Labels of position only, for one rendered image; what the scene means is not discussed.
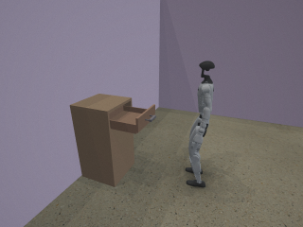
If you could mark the cabinet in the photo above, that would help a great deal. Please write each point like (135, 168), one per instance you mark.
(105, 154)

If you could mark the left robot upper arm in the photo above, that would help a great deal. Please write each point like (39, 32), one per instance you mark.
(206, 92)

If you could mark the robot left forearm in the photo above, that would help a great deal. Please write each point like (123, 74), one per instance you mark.
(204, 121)

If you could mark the drawer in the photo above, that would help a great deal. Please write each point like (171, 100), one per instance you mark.
(130, 119)

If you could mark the left robot foot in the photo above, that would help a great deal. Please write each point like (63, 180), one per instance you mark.
(194, 183)

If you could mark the robot left hand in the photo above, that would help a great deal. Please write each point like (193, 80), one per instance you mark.
(198, 139)

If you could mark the handle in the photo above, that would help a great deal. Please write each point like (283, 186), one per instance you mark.
(152, 118)

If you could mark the robot torso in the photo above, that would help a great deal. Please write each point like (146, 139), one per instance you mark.
(201, 103)

